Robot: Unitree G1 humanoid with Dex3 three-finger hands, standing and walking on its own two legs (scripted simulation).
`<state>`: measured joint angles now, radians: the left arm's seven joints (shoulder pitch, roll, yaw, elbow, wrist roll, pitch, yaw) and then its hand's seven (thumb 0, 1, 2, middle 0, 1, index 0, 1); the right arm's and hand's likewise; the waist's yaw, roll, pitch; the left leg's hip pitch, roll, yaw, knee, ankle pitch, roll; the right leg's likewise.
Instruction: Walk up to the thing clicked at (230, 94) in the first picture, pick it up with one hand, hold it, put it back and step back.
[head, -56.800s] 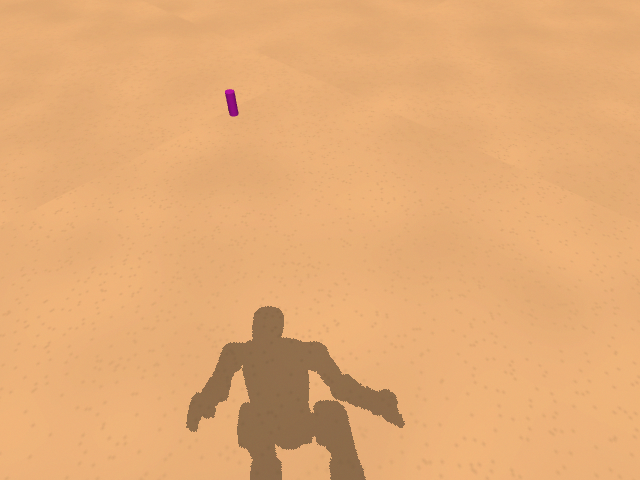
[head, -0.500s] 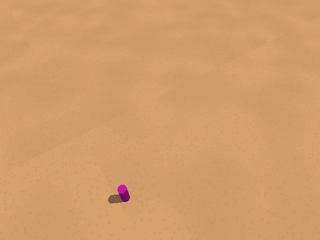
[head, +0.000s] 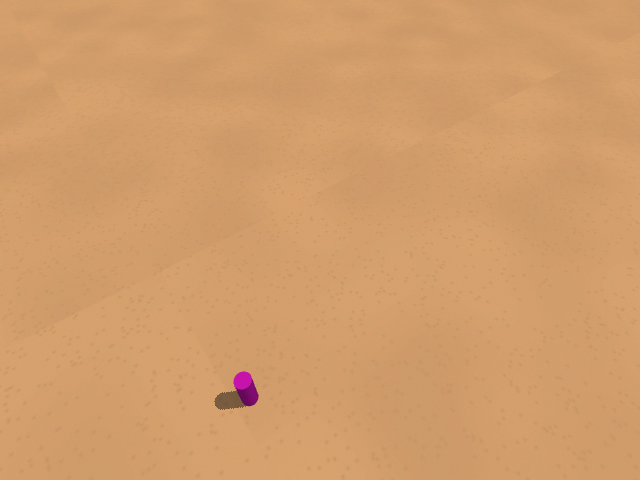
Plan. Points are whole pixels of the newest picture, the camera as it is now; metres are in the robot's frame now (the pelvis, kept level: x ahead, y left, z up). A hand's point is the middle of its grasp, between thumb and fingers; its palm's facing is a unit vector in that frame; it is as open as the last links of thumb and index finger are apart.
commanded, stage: stand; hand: left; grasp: from above
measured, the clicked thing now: (246, 389) +0.49 +0.25 -0.71
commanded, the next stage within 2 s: step back in 0.22 s
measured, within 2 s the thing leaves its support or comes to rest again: neither
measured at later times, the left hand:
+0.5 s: hand out of the picture +0.10 +0.30 -0.18, palm faces -0.02 -0.93 -0.38, open 7.3 cm
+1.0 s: hand out of the picture -0.02 +0.28 -0.17, palm faces -0.12 -0.91 -0.39, open 7.3 cm
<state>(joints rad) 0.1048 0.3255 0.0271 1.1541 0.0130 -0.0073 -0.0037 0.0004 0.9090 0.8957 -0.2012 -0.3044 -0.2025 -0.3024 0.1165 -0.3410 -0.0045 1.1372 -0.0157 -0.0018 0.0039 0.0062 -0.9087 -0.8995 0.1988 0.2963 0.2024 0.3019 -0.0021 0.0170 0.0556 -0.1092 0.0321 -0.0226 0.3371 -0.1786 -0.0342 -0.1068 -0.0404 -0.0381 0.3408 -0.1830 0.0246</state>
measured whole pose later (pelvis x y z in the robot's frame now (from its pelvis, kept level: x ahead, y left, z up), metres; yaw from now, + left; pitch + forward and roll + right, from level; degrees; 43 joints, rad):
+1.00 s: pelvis -0.13 +0.03 -0.02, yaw -6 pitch -3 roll +0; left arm 0.17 0.35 0.07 0.86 0.03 0.03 0.00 0.00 0.91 0.90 -0.20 -0.30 -0.20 -0.30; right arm 0.12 -0.38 -0.05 0.88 0.00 0.06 -0.01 0.01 -0.91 -0.90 0.20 0.30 0.20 0.30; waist 0.00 0.03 0.18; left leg -0.47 -0.07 -0.08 1.03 -0.50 0.01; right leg -0.28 0.03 0.06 0.66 -0.34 -0.02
